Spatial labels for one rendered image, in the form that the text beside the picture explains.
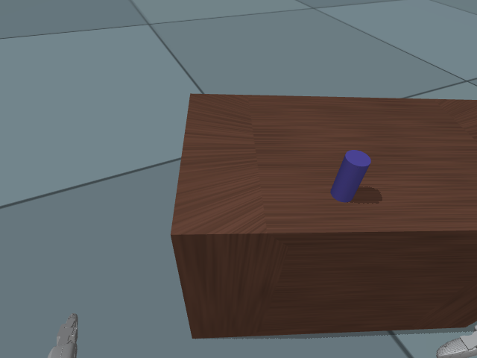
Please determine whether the right robot hand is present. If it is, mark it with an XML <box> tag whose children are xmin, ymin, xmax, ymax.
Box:
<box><xmin>436</xmin><ymin>325</ymin><xmax>477</xmax><ymax>358</ymax></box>

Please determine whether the can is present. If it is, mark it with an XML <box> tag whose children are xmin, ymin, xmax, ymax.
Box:
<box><xmin>330</xmin><ymin>150</ymin><xmax>371</xmax><ymax>202</ymax></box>

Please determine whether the left robot hand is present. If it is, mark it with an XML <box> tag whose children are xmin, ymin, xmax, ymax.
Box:
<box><xmin>48</xmin><ymin>313</ymin><xmax>78</xmax><ymax>358</ymax></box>

